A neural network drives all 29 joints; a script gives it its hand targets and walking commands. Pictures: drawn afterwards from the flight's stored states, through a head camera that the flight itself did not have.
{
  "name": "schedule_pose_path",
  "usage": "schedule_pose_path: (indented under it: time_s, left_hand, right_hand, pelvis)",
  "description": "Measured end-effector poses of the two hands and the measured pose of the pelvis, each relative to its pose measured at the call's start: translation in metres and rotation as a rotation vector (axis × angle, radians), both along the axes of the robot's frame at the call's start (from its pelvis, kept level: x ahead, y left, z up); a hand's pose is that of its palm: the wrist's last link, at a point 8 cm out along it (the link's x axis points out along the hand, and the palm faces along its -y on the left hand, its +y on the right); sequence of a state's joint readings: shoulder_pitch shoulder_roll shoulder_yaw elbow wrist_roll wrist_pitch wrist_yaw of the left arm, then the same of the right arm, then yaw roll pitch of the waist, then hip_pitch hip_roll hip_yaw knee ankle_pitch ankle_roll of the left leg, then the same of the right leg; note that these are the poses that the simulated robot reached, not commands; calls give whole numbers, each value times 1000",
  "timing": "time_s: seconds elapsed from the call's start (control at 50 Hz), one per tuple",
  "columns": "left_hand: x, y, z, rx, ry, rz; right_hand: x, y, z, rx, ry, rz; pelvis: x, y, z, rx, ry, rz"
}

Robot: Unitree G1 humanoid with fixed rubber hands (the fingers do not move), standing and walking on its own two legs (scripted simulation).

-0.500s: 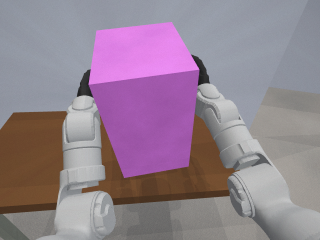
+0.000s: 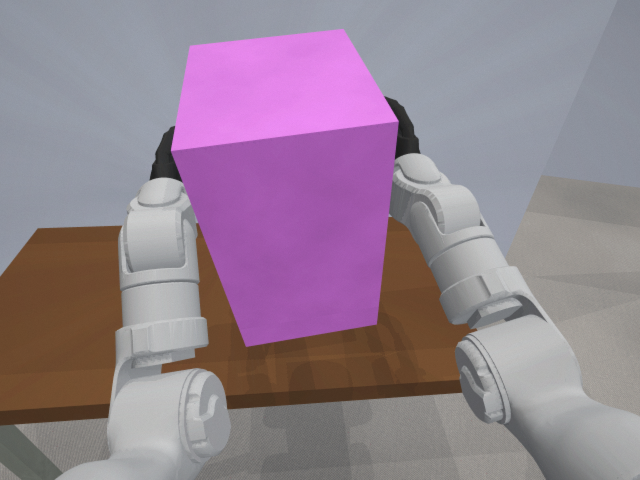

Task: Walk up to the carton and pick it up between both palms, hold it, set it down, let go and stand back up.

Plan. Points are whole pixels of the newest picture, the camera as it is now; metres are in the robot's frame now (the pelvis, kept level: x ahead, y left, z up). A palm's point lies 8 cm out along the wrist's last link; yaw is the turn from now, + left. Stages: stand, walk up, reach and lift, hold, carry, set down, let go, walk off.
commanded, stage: hold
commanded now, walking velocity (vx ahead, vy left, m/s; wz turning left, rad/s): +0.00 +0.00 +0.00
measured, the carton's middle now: (291, 197) +0.39 +0.01 +0.22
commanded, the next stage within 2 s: none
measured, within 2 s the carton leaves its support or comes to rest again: neither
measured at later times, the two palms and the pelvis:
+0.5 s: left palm (169, 180) +0.36 +0.14 +0.26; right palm (410, 146) +0.37 -0.13 +0.28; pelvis +0.00 +0.00 +0.00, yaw +0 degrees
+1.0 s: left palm (167, 184) +0.36 +0.14 +0.25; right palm (407, 150) +0.37 -0.13 +0.28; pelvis +0.00 +0.00 +0.00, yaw +0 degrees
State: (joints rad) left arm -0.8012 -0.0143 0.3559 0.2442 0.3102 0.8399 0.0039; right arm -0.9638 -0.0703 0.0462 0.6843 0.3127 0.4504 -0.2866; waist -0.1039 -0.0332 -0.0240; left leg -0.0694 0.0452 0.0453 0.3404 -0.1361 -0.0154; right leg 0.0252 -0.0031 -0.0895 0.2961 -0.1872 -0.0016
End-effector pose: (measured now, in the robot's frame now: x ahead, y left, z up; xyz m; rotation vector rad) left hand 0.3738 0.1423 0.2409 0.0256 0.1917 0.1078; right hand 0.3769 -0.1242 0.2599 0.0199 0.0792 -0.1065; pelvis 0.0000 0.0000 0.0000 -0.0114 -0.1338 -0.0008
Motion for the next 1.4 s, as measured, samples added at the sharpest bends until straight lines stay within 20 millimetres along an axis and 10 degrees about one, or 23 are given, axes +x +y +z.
schedule_pose_path:
  time_s: [1.4]
  left_hand:
    - [-12, -3, 17, -18, -2, 5]
  right_hand:
    - [-9, -3, 22, 10, 13, 6]
  pelvis:
    - [0, -5, -1, 4, -3, -3]
